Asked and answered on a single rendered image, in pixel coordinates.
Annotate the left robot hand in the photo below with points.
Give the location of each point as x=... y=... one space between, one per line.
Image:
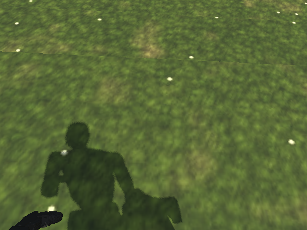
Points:
x=36 y=220

